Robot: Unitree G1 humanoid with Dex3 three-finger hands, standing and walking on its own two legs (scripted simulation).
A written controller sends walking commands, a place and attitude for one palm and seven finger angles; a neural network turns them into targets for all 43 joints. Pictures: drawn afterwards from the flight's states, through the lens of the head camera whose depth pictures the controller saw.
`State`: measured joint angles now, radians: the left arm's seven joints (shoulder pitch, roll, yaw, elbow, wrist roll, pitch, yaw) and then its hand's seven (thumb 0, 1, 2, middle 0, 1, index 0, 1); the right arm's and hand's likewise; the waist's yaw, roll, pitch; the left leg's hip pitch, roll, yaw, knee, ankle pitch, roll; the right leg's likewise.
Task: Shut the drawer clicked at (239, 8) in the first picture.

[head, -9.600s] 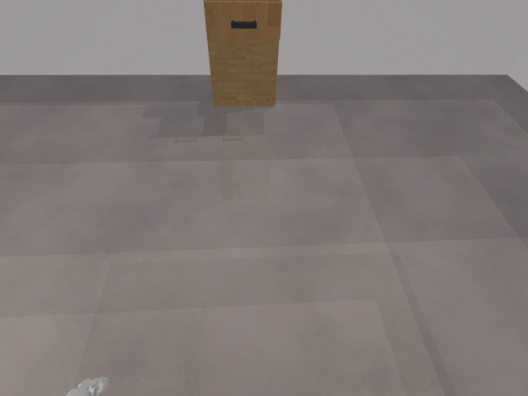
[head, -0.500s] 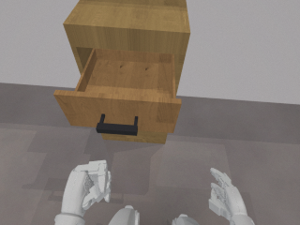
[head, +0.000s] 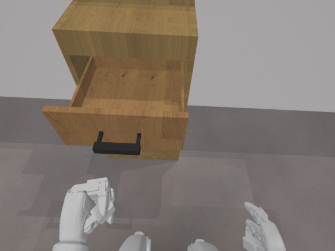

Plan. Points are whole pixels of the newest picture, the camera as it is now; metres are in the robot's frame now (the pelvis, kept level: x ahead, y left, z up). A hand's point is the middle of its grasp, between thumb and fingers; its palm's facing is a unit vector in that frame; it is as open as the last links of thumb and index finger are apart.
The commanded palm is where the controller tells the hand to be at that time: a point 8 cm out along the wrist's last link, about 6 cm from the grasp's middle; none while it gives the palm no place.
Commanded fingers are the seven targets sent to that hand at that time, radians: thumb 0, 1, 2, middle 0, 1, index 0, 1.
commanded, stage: raise the hand and make a fist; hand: left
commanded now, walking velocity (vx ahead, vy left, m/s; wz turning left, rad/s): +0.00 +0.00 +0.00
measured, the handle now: (118, 142) +0.41 +0.16 -0.04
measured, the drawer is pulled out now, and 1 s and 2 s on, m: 0.24 0.24 0.24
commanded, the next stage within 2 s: bring the fist close to the handle in 0.04 s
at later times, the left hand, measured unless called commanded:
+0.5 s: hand (124, 205) +0.22 +0.11 +0.02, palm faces -0.05 -1.00 -0.04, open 3.3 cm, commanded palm +0.21 +0.17 +0.03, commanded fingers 0.00 0.90 0.90 -1.40 -1.60 -1.40 -1.60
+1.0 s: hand (123, 187) +0.27 +0.12 -0.02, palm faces -0.03 -1.00 -0.01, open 3.3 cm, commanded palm +0.26 +0.17 -0.02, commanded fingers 0.00 0.90 0.90 -1.40 -1.60 -1.40 -1.60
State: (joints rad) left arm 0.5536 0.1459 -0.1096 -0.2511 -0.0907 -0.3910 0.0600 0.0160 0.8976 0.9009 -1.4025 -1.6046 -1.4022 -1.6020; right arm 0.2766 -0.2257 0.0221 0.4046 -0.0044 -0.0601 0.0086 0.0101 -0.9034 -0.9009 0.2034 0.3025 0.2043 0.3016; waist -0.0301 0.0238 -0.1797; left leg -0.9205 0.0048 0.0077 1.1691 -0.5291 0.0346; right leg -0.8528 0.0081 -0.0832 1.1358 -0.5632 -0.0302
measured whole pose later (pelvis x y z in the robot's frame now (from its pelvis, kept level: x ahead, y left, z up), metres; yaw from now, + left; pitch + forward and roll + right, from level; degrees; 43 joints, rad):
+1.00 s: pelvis -0.02 +0.00 -0.05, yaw -1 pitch +23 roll -3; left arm 0.10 0.16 -0.01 0.17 -0.12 -0.48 -0.01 0.01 0.90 0.90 -1.40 -1.60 -1.40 -1.60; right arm 0.19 -0.24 0.02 0.52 -0.01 -0.05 0.02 0.01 -0.90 -0.90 0.20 0.30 0.20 0.30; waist -0.04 0.03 -0.21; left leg -1.22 0.01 0.00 1.38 -0.57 0.04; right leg -1.15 0.01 -0.09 1.35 -0.61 -0.04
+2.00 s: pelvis -0.02 -0.02 -0.06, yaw +0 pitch +25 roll -2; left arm -0.17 0.20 0.06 0.39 -0.12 -0.50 -0.03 0.01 0.88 0.92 -1.40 -1.60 -1.40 -1.60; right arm 0.17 -0.25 0.01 0.55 -0.01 0.03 0.01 0.01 -0.91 -0.90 0.20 0.30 0.20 0.30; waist -0.05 0.02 -0.19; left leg -1.29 0.02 -0.02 1.42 -0.58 0.01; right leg -1.23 0.02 -0.11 1.41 -0.63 -0.07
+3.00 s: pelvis -0.04 +0.01 -0.07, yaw -2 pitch +29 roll -3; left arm -0.76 0.29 0.25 1.03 -0.03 -0.58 0.01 -0.02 0.79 0.90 -1.40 -1.60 -1.40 -1.60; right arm 0.28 -0.25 0.02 0.64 -0.05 0.08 0.03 0.00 -0.91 -0.90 0.20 0.30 0.20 0.30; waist -0.15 0.04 -0.18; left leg -1.39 0.02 0.01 1.43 -0.55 0.05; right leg -1.32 0.02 -0.08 1.40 -0.58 -0.03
